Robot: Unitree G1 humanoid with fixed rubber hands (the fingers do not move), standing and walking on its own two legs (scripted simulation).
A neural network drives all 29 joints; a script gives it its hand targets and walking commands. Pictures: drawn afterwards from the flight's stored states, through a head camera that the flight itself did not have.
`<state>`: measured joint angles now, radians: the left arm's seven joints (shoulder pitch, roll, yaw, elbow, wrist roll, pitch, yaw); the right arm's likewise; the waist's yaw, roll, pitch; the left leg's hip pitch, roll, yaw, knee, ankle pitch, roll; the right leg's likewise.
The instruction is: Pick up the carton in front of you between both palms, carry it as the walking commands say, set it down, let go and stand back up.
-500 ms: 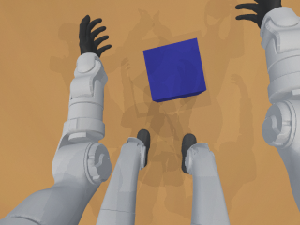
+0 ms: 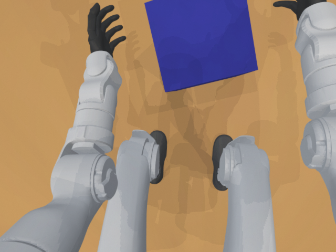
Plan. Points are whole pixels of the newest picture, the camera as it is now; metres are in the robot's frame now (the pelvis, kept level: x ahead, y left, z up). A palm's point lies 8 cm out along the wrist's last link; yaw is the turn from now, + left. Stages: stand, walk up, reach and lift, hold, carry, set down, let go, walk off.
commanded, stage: reach and lift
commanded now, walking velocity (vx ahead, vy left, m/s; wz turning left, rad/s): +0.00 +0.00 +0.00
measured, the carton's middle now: (200, 47) +0.51 -0.04 -0.35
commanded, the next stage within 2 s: none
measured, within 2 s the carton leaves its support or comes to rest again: leaves its support in 1.16 s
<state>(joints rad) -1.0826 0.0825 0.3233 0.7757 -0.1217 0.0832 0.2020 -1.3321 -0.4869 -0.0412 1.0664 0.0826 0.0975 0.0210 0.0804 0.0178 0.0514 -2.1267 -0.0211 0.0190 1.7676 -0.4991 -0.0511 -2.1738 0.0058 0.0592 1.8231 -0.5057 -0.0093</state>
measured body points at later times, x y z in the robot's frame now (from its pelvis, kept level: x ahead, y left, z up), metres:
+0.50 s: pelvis -0.02 +0.00 -0.10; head +0.36 -0.05 +0.12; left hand +0.52 +0.16 -0.28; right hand +0.56 -0.20 -0.30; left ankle +0.11 +0.13 -0.44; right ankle +0.09 -0.12 -0.44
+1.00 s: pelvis -0.02 +0.00 -0.10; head +0.35 -0.06 +0.14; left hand +0.52 +0.12 -0.27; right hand +0.57 -0.18 -0.28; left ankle +0.11 +0.13 -0.44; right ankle +0.09 -0.12 -0.44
